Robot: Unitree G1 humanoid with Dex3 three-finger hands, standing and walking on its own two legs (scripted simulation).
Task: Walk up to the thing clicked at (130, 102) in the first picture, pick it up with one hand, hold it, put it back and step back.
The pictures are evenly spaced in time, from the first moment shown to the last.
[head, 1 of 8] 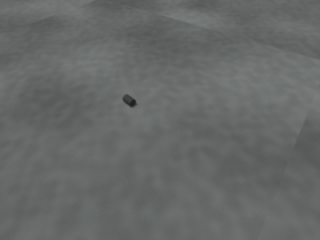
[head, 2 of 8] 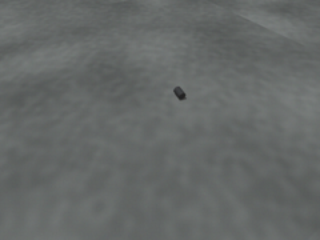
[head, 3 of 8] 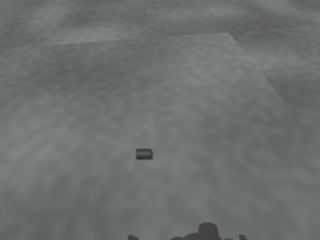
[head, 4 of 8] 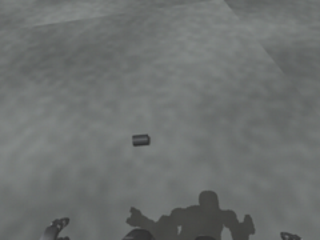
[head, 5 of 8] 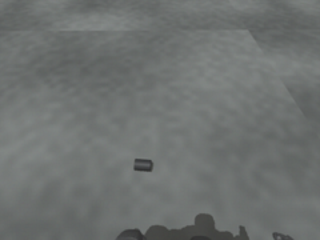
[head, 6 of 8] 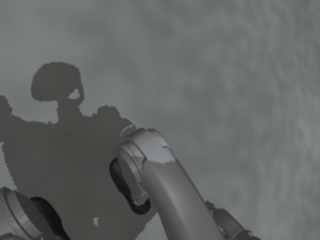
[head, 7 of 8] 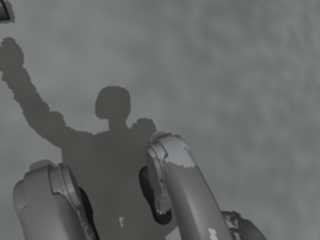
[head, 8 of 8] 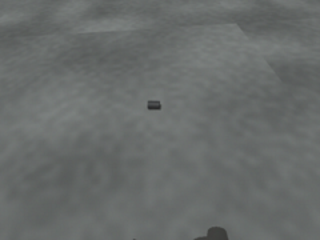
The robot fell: no
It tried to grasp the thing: yes
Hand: left
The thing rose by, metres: 0.00
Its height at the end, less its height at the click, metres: +0.00
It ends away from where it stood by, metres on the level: 0.16
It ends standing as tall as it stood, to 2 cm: yes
